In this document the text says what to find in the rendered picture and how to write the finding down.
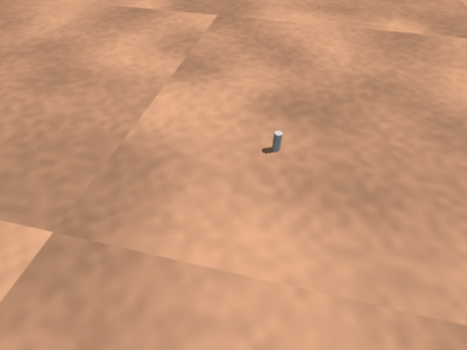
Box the can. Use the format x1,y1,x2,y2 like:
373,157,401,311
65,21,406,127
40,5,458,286
272,131,283,152

